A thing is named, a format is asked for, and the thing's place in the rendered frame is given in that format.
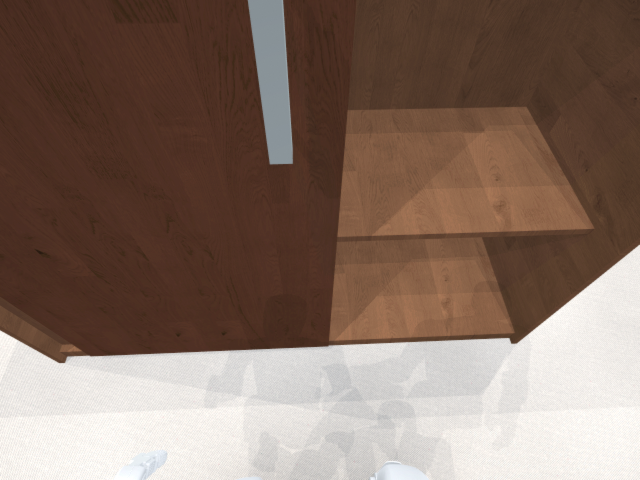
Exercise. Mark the right robot shin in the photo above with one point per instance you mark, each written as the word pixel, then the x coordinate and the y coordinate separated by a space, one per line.
pixel 390 462

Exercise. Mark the handle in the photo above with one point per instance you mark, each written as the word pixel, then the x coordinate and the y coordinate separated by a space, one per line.
pixel 268 31

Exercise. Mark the wardrobe door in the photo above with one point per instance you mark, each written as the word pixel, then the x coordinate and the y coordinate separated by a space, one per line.
pixel 32 321
pixel 139 212

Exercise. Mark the robot left hand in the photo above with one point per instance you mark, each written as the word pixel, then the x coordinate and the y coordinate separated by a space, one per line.
pixel 142 466

